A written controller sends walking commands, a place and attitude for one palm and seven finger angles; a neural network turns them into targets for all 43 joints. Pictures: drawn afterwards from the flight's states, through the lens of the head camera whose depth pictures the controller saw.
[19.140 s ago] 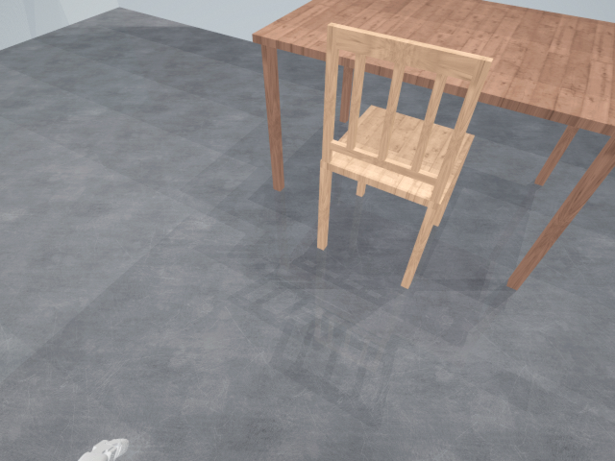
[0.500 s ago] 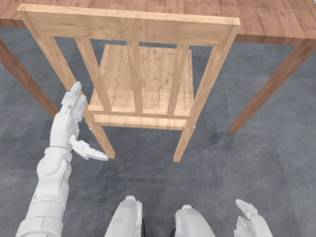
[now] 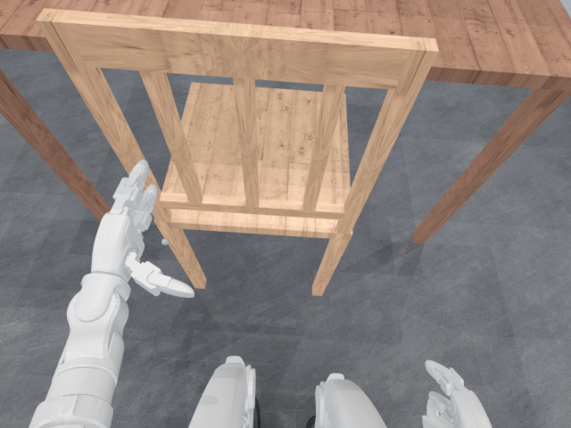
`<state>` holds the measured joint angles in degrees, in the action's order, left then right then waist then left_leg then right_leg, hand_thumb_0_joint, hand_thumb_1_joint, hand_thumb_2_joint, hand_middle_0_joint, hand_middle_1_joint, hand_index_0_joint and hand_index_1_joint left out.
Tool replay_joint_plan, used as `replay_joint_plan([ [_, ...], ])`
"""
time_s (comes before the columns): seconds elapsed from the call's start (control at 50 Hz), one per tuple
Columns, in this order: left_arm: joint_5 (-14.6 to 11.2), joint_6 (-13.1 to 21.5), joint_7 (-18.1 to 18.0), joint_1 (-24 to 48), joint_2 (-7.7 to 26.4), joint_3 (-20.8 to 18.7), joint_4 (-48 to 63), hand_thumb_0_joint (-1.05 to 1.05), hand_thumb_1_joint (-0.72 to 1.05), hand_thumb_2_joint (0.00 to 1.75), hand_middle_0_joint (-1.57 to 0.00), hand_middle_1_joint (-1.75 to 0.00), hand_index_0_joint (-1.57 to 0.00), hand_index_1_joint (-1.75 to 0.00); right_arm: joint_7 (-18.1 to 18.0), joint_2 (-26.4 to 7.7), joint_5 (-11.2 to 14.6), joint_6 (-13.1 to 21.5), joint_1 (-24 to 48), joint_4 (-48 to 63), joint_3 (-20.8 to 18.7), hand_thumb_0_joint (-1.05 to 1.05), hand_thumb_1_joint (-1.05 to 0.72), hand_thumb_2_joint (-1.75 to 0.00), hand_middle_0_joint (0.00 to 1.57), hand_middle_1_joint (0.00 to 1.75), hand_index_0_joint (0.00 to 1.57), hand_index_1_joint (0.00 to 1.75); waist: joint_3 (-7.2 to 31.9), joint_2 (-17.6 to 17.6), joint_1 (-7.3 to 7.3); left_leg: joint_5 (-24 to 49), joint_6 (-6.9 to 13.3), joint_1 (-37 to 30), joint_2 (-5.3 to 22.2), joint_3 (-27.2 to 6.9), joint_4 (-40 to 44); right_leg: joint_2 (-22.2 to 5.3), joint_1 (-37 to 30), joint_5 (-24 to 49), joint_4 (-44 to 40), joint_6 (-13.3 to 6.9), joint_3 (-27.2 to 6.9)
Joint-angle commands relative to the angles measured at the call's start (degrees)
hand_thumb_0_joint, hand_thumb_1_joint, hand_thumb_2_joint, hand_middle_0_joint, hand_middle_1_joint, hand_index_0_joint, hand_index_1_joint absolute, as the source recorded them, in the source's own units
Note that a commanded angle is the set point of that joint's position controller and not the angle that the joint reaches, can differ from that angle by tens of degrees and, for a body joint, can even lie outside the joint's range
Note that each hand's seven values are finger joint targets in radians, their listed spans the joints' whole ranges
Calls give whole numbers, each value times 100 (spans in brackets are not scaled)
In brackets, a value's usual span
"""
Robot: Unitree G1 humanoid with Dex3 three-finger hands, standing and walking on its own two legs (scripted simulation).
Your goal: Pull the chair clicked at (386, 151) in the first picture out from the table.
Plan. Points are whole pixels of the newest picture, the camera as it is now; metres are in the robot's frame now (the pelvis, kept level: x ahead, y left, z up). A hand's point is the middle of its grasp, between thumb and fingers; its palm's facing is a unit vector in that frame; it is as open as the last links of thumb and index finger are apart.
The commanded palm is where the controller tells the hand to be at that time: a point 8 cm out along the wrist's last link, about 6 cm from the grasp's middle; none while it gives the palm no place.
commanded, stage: aim the fingers beside a spindle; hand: left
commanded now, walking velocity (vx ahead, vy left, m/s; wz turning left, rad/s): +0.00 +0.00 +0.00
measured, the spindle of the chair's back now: (249, 153) +0.50 +0.07 +0.04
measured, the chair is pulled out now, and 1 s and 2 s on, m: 0.00 0.00 0.00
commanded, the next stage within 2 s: push the fingers through the gap in 1.26 s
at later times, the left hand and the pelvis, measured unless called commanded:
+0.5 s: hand (173, 242) +0.35 +0.16 +0.03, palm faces -0.05 -1.00 -0.06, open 16.9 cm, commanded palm +0.33 +0.21 +0.02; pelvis +0.00 +0.00 +0.00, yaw +0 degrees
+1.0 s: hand (174, 246) +0.35 +0.16 +0.02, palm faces -0.06 -1.00 -0.05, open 16.9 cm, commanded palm +0.34 +0.22 +0.03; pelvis +0.00 -0.01 +0.00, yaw +0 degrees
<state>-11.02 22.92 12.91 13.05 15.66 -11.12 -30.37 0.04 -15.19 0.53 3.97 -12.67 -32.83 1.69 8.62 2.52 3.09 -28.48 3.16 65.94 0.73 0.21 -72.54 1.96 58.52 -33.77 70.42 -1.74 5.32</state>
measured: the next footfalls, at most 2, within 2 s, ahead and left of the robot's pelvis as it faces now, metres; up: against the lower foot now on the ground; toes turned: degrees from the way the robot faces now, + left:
none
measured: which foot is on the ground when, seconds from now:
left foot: down 0.00-1.00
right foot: down 0.00-1.00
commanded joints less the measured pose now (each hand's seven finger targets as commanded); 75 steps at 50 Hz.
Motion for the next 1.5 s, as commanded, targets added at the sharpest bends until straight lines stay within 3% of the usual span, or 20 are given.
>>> replay_joint_plan([
  [0.0,-155,640,49,927,812,-152,2267,0,-50,30,-6,-8,-6,-8,-21,-847,28,335,-255,743,-415,0,-90,-90,20,30,20,30,2858,712,-84,2355,-227,-3215,43,-594,931,-27,-596,2038,-970,-101,-327],
  [0.06,-98,632,-107,820,620,61,2310,0,-50,30,-6,-8,-6,-8,-16,-833,11,372,-294,654,-420,0,-90,-90,20,30,20,30,2571,421,75,2262,-232,-3277,109,-719,962,-14,-330,1823,-1023,-54,-253],
  [0.16,71,408,-244,1149,594,-93,850,0,-50,30,-6,-8,-6,-8,-73,-892,22,283,-224,421,-371,0,-90,-90,20,30,20,30,1408,-277,232,845,-142,-1936,49,-586,912,-7,47,908,-1092,-37,-265],
  [0.2,98,428,-188,1219,593,-87,814,0,-50,30,-6,-8,-6,-8,-70,-897,22,268,-182,495,-369,0,-90,-90,20,30,20,30,1577,-83,135,808,-155,-1978,22,-573,923,-18,13,852,-1060,-71,-300],
  [0.26,60,559,-144,1305,652,-7,1720,0,-50,30,-6,-8,-6,-8,-46,-876,11,318,-176,675,-401,0,-90,-90,20,30,20,30,2517,673,-45,1576,-236,-2942,40,-654,968,-46,-166,1319,-959,-124,-291],
  [0.32,1,635,-242,1016,652,79,2479,0,-50,30,-6,-8,-6,-8,-6,-846,-5,353,-227,749,-422,0,-90,-90,20,30,20,30,3046,688,-87,2404,-331,-3667,113,-803,1028,-27,-332,1767,-948,-108,-237],
  [0.42,96,396,-428,979,521,4,1228,0,-50,30,-6,-8,-6,-8,-40,-841,13,235,-197,530,-365,0,-90,-90,20,30,20,30,1715,-353,178,1114,-152,-2164,57,-617,954,6,-171,1153,-1082,-20,-267],
  [0.48,156,360,-366,951,474,-16,700,0,-50,30,-6,-8,-6,-8,-31,-857,36,185,-147,556,-346,0,-90,-90,20,30,20,30,1410,-261,135,769,-132,-1804,5,-502,932,-17,-86,889,-1122,-51,-322],
  [0.58,3,645,-183,1232,670,25,2086,0,-50,30,-6,-8,-6,-8,-38,-845,12,286,-153,745,-393,0,-90,-90,20,30,20,30,2700,585,-40,1795,-197,-2959,20,-567,917,-36,-452,1636,-1008,-108,-367],
  [0.62,-27,725,-228,1105,699,35,2449,0,-50,30,-6,-8,-6,-8,-35,-823,6,335,-208,731,-408,0,-90,-90,20,30,20,30,2916,573,-46,2151,-225,-3289,49,-635,948,-25,-535,1841,-1009,-97,-337],
  [0.78,80,379,-279,1076,724,-266,505,0,-50,30,-6,-8,-6,-8,-66,-856,37,219,-169,440,-332,0,-90,-90,20,30,20,30,1376,-458,165,679,-98,-1408,-33,-353,764,-11,-327,900,-1205,-23,-482],
  [0.86,-17,520,6,1197,722,-119,1361,0,-50,30,-6,-8,-6,-8,-57,-837,39,293,-154,679,-363,0,-90,-90,20,30,20,30,2366,395,-53,1328,-124,-2157,-51,-359,795,-44,-678,1474,-1072,-91,-513],
  [0.92,-136,689,-17,1194,975,-249,2250,0,-50,30,-6,-8,-6,-8,-64,-838,29,374,-217,701,-396,0,-90,-90,20,30,20,30,2942,541,-80,2051,-159,-2954,3,-480,854,-13,-814,1995,-1039,-89,-448],
  [0.96,-147,653,-88,1000,908,-202,2257,0,-50,30,-6,-8,-6,-8,-63,-829,17,398,-248,655,-394,0,-90,-90,20,30,20,30,2851,360,0,2132,-138,-2899,16,-509,838,1,-797,2089,-1048,-52,-419],
  [1.08,3,367,-138,943,631,-161,795,0,-50,30,-6,-8,-6,-8,-77,-862,43,313,-217,438,-362,0,-90,-90,20,30,20,30,1577,-309,173,1121,-108,-1751,0,-395,776,-10,-339,1353,-1114,-18,-407],
  [1.14,-33,397,-17,955,586,-67,1075,0,-50,30,-6,-8,-6,-8,-56,-861,58,323,-176,583,-385,0,-90,-90,20,30,20,30,1859,78,55,1198,-106,-1969,-28,-368,800,-31,-454,1373,-1125,-65,-451],
  [1.22,-87,618,-46,941,787,-100,2246,0,-50,30,-6,-8,-6,-8,-36,-839,22,391,-209,719,-414,0,-90,-90,20,30,20,30,2833,565,-76,2123,-177,-3008,17,-516,865,-24,-613,1967,-978,-88,-383],
  [1.26,-91,671,-170,931,878,-176,2472,0,-50,30,-6,-8,-6,-8,-37,-833,2,413,-240,672,-407,0,-90,-90,20,30,20,30,2819,509,-48,2274,-197,-3157,42,-593,886,-8,-584,2009,-981,-77,-346],
  [1.4,106,410,-333,1161,550,-16,1031,0,-50,30,-6,-8,-6,-8,-55,-863,20,299,-206,447,-360,0,-90,-90,20,30,20,30,1589,-256,212,1031,-134,-1999,25,-512,867,7,-157,1154,-1098,-32,-332],
  [1.48,110,430,-195,1772,643,52,1325,0,-50,30,-6,-8,-6,-8,-89,-902,36,325,-228,514,-381,0,-90,-90,20,30,20,30,2096,271,150,1231,-168,-2536,33,-585,914,-22,-138,1184,-1084,-85,-332],
])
